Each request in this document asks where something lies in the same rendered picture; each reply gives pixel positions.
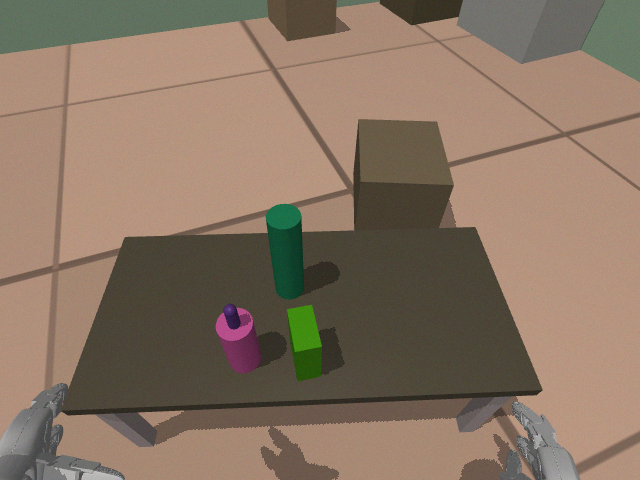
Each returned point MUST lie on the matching left robot arm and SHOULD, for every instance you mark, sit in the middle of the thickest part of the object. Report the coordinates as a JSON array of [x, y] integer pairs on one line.
[[17, 467]]

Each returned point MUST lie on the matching right robot hand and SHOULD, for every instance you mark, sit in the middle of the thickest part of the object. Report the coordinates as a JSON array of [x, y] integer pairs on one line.
[[546, 457]]

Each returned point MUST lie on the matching coffee table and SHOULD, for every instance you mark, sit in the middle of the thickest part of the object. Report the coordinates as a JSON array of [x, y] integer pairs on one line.
[[402, 315]]

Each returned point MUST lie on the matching left robot hand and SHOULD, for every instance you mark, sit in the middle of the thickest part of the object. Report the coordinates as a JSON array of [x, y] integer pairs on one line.
[[31, 434]]

